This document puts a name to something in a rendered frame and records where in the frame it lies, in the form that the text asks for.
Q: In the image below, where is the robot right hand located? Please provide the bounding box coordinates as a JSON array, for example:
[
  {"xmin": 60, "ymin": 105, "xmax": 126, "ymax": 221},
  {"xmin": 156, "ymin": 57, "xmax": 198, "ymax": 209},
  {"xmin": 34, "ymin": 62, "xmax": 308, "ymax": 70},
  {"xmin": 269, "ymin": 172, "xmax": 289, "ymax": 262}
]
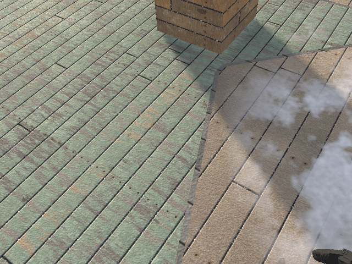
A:
[{"xmin": 312, "ymin": 249, "xmax": 352, "ymax": 264}]

